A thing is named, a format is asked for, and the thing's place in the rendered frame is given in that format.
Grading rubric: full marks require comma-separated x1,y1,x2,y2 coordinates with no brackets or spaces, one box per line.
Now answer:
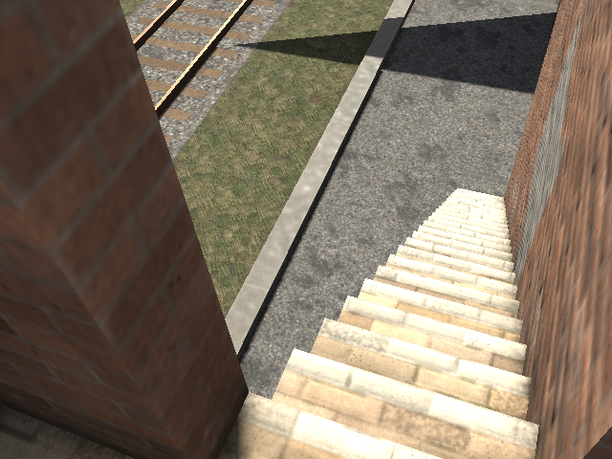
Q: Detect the stairs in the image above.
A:
272,187,539,459

